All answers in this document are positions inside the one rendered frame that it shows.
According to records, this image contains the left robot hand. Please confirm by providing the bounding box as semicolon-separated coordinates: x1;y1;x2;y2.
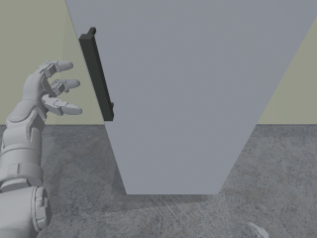
22;59;82;116

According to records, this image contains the robot left upper arm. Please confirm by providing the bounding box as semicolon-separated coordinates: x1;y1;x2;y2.
0;185;52;238

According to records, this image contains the fridge door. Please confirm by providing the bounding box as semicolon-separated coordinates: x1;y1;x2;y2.
65;0;317;195

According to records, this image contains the right robot hand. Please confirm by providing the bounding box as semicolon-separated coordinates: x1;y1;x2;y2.
247;222;268;238

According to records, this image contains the handle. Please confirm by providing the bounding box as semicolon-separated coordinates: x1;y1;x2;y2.
78;27;114;122

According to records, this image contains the left robot forearm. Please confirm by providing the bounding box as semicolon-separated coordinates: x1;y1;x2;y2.
0;100;48;193

